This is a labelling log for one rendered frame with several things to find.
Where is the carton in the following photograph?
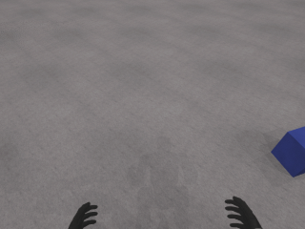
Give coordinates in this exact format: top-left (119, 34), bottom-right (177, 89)
top-left (271, 126), bottom-right (305, 177)

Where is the robot right hand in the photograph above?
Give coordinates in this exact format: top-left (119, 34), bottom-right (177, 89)
top-left (225, 196), bottom-right (262, 229)

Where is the robot left hand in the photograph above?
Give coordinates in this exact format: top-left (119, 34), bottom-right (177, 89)
top-left (68, 202), bottom-right (98, 229)

